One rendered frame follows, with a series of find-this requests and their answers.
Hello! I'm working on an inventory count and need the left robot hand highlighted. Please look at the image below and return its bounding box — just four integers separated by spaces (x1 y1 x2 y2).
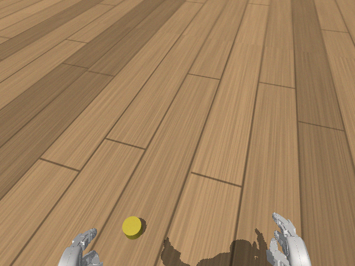
58 228 103 266

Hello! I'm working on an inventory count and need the tin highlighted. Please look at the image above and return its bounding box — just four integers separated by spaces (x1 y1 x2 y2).
122 216 143 239

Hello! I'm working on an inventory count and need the right robot hand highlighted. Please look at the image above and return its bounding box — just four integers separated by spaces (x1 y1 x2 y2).
266 212 312 266

